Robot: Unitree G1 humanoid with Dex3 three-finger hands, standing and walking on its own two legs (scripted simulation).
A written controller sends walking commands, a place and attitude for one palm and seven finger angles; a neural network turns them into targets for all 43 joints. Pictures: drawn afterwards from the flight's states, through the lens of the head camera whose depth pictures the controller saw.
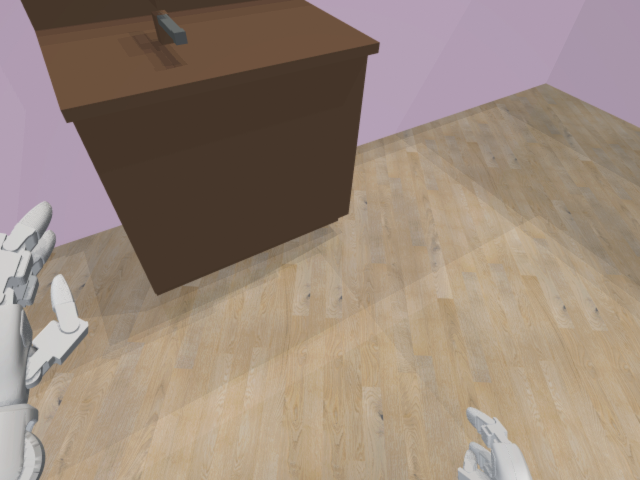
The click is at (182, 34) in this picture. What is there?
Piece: tap's lever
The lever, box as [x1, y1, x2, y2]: [171, 28, 187, 44]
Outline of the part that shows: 171,30 173,40 176,44 187,43 185,32 182,28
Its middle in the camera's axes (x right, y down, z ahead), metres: -0.35 -0.49 +0.94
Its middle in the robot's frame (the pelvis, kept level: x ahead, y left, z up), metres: +1.03 +0.42 +0.11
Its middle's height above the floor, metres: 0.88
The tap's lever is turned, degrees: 0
